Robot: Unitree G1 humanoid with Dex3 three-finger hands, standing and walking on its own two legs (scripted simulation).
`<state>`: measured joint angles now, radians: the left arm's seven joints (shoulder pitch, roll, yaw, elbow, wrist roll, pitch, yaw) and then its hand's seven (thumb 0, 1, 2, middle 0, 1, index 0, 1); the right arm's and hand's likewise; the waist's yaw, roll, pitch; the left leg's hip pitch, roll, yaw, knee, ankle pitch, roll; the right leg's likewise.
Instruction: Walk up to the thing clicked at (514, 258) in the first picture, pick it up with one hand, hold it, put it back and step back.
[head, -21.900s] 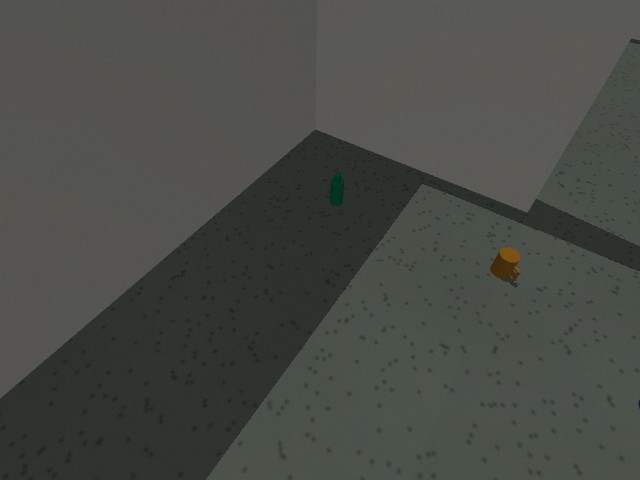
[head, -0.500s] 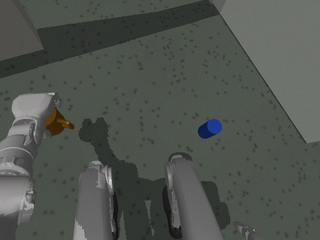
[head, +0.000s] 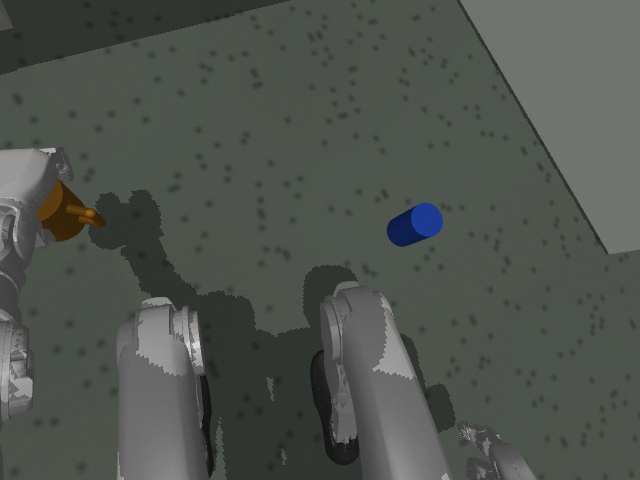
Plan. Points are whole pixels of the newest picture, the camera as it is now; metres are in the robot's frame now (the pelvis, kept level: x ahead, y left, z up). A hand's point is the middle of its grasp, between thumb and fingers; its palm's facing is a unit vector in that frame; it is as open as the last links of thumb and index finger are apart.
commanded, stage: crouch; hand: left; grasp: from above
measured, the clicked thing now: (58, 209) +0.45 +0.30 -0.22
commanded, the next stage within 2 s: lower in 0.32 s
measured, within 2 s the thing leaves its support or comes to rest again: rests again in 1.24 s
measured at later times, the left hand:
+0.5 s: hand (48, 209) +0.45 +0.31 -0.22, palm faces -0.47 -0.07 -0.88, open 9.8 cm
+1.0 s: hand (63, 218) +0.45 +0.31 -0.28, palm faces -0.46 -0.08 -0.88, open 9.8 cm
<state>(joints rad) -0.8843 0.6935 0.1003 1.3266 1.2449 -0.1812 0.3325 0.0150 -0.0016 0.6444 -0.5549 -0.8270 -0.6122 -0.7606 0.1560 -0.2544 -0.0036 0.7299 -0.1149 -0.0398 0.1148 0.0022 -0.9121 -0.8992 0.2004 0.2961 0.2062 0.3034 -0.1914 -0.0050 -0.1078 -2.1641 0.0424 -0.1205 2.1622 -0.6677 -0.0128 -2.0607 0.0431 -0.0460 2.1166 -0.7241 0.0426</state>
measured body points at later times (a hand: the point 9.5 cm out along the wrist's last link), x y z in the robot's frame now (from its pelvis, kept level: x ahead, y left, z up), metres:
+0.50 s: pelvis -0.01 +0.00 -0.05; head +0.24 +0.06 +0.32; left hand +0.47 +0.31 -0.17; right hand +0.04 -0.27 -0.16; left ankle +0.08 +0.13 -0.37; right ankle +0.08 -0.13 -0.37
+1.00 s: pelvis -0.01 +0.00 -0.09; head +0.25 +0.08 +0.27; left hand +0.47 +0.31 -0.23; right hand +0.05 -0.27 -0.18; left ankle +0.08 +0.13 -0.37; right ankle +0.08 -0.13 -0.37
